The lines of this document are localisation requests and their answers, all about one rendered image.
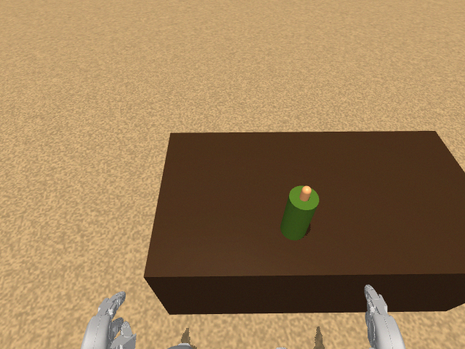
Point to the right robot hand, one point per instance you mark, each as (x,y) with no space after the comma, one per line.
(383,331)

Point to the left robot hand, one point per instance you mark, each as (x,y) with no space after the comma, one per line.
(101,331)

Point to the bottle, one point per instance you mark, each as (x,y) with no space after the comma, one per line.
(300,208)

